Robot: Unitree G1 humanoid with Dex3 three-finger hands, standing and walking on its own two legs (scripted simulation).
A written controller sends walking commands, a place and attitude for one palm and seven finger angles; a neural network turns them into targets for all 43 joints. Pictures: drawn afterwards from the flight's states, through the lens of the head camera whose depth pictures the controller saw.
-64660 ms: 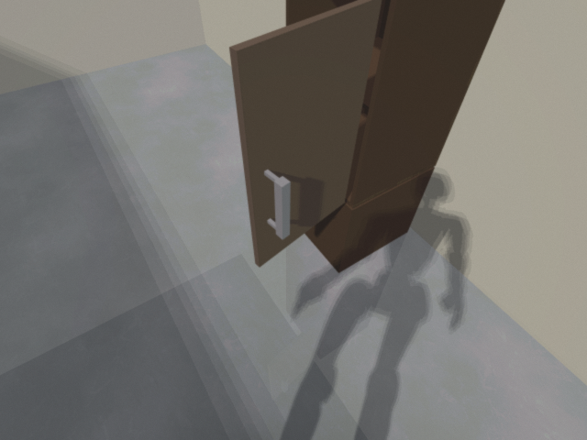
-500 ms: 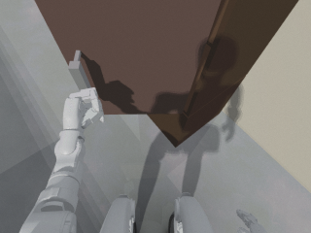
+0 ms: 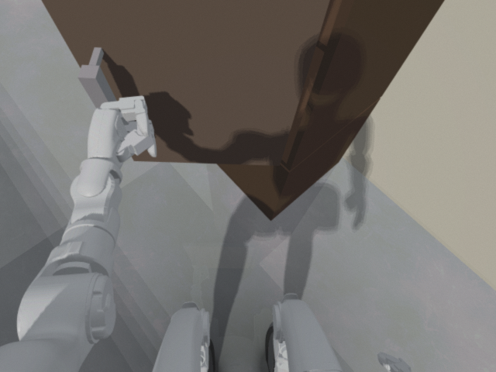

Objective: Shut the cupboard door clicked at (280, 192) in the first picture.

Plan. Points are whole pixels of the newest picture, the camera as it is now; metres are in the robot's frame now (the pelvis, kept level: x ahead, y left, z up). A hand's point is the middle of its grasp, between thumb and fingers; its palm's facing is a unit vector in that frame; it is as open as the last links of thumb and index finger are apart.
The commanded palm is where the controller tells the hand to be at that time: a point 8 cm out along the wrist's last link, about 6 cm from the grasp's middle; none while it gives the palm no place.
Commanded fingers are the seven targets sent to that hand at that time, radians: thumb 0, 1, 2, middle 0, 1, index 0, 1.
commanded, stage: push the door shut along its arc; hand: left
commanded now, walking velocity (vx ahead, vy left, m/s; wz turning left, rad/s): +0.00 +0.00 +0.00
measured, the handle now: (114, 102) +0.55 +0.20 +0.03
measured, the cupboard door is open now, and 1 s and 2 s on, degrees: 48 34 21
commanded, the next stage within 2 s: pull the fist back off the door in 1.16 s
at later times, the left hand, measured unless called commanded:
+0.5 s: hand (165, 107) +0.53 +0.11 +0.04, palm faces -0.27 -0.96 -0.03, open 3.1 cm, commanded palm +0.53 +0.15 +0.04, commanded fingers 0.00 0.90 0.90 -1.30 -1.50 -1.30 -1.50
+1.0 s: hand (179, 86) +0.57 +0.09 +0.04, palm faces -0.35 -0.94 -0.03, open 3.2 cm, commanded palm +0.59 +0.11 +0.04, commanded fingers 0.00 0.90 0.90 -1.30 -1.50 -1.30 -1.50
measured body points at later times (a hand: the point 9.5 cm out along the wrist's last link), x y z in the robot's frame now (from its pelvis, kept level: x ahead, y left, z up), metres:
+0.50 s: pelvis +0.00 +0.01 -0.02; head +0.17 +0.03 +0.40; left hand +0.54 +0.17 +0.04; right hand +0.01 -0.26 -0.12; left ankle +0.04 +0.11 -0.60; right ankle +0.05 -0.12 -0.60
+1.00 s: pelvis +0.00 +0.01 -0.03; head +0.20 +0.03 +0.38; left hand +0.59 +0.14 +0.05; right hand -0.02 -0.26 -0.13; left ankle +0.04 +0.11 -0.60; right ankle +0.05 -0.12 -0.60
